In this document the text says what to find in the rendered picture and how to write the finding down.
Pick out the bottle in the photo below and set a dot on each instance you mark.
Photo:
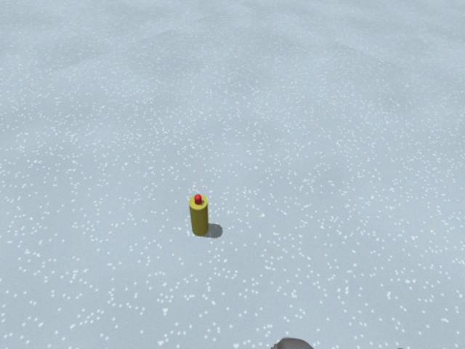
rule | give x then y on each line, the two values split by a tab
199	214

